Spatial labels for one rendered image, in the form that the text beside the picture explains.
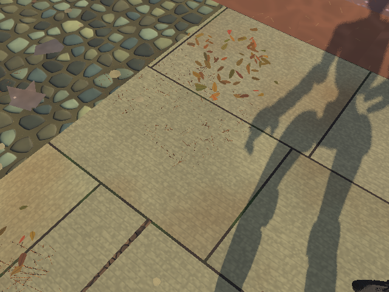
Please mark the right robot hand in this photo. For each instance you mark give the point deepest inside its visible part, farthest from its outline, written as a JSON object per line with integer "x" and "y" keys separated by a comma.
{"x": 370, "y": 286}

